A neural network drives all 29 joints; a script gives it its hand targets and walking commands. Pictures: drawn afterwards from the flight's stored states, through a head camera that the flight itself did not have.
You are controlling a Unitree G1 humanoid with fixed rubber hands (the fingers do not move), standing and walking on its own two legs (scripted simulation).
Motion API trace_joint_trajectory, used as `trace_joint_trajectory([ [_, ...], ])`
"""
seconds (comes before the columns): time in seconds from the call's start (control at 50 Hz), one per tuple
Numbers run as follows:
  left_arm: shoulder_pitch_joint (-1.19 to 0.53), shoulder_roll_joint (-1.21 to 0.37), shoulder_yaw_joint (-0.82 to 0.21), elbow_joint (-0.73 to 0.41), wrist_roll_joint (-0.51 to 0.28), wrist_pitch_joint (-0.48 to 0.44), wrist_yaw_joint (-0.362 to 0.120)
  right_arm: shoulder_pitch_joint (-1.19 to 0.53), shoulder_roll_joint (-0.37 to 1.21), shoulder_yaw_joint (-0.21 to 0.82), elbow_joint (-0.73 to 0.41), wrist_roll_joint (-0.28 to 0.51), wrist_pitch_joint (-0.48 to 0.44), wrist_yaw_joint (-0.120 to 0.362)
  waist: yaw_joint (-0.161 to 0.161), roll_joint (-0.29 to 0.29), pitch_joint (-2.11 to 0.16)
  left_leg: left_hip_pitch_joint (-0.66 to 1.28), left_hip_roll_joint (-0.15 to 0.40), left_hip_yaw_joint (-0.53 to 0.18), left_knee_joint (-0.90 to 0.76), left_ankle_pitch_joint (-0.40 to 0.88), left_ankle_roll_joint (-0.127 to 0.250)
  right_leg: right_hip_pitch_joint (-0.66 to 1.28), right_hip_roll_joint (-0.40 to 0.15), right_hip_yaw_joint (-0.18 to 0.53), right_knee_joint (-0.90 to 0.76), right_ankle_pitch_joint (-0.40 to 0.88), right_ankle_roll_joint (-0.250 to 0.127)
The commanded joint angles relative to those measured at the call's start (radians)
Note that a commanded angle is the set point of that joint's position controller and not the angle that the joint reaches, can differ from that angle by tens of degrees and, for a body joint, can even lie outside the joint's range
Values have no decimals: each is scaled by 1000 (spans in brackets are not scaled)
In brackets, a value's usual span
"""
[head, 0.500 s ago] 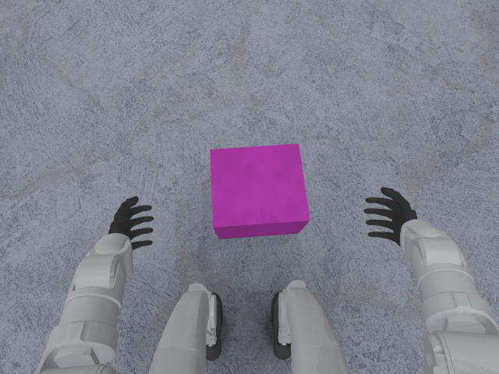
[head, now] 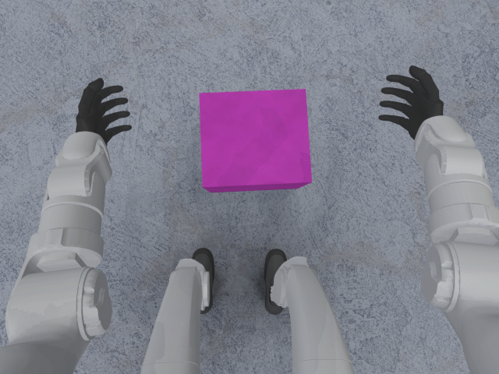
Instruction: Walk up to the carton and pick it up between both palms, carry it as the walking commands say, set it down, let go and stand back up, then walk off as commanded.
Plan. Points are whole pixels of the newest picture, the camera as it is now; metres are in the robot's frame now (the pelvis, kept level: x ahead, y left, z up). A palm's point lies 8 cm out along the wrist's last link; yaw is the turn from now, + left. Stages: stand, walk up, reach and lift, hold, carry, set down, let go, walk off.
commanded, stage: reach and lift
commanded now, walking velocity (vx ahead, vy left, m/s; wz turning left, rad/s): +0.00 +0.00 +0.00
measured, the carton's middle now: (253, 145) +0.53 -0.03 -0.57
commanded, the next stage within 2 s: none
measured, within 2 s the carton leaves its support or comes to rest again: neither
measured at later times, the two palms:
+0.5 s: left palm (111, 97) +0.51 +0.22 -0.13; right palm (405, 82) +0.53 -0.26 -0.12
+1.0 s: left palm (144, 126) +0.51 +0.21 -0.29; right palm (363, 115) +0.53 -0.26 -0.28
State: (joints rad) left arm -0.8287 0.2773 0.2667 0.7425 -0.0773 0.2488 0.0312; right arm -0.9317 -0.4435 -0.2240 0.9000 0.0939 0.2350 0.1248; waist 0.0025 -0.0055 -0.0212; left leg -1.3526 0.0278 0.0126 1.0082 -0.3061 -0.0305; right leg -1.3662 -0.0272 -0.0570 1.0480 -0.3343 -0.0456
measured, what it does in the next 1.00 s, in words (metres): lowers itself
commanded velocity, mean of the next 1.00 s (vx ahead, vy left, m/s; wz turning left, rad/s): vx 0.00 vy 0.00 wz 0.00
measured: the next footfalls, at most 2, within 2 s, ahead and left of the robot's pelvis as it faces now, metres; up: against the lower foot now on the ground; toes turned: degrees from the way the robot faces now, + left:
none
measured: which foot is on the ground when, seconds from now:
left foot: down 0.00-1.00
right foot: down 0.00-1.00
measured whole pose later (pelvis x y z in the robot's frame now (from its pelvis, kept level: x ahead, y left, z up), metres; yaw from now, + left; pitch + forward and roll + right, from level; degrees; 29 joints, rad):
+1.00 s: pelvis -0.03 +0.01 -0.17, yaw +1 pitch +49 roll +4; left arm -1.26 0.30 0.34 0.80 -0.10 0.25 0.09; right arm -1.39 -0.57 -0.25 1.01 0.07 0.22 0.13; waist 0.02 0.01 0.05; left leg -2.05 0.03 0.04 1.68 -0.48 -0.01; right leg -2.08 -0.04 -0.01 1.71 -0.49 -0.04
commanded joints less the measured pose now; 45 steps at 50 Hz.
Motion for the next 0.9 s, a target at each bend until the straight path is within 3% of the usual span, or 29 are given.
trace_joint_trajectory([
  [0.0,-219,134,37,-60,-2,-41,0,-270,-169,-40,-69,-10,-39,11,11,-49,-904,247,-84,5,-29,313,3,643,37,111,-47,540,49],
  [0.24,-519,138,100,-54,25,-30,18,-598,-250,-121,15,-93,-50,53,17,-42,-1015,280,-81,15,-5,288,-6,446,60,69,-40,431,45],
  [0.3,-511,126,115,-43,38,-23,20,-592,-259,-135,51,-115,-46,62,14,-51,-1050,291,-82,19,12,321,-8,435,64,60,-22,458,43],
  [0.38,-501,123,124,-120,49,-25,19,-591,-273,-149,-18,-129,-51,69,12,-50,-1155,342,-86,20,25,405,-11,454,70,49,-3,536,42],
  [0.52,-541,85,145,-83,72,-20,12,-630,-253,-147,26,-122,-54,86,21,-58,-982,187,-78,22,113,292,-10,241,70,48,79,383,41],
  [0.66,-583,100,158,-51,62,-12,25,-651,-275,-128,50,-106,-44,67,23,-62,-1011,88,-92,40,283,225,-18,101,72,44,233,289,43],
  [0.88,-638,155,105,-69,-3,-24,55,-712,-305,-57,-7,-38,-39,12,16,-89,-1152,-107,-105,66,550,186,-22,54,62,58,496,335,50],
])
